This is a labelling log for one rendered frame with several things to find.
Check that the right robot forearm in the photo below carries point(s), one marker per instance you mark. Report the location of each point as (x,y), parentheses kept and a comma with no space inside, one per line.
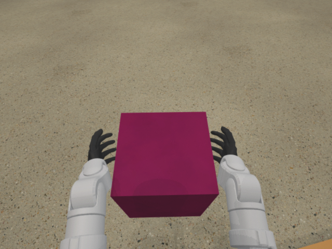
(248,223)

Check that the left robot forearm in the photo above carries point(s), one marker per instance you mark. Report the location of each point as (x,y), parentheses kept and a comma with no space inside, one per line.
(87,208)

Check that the carton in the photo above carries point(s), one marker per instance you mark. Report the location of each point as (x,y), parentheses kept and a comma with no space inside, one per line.
(164,165)

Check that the robot left hand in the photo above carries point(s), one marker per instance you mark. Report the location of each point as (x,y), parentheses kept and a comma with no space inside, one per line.
(96,147)

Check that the robot right hand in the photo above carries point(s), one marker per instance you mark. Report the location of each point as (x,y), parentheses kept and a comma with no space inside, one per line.
(228,146)

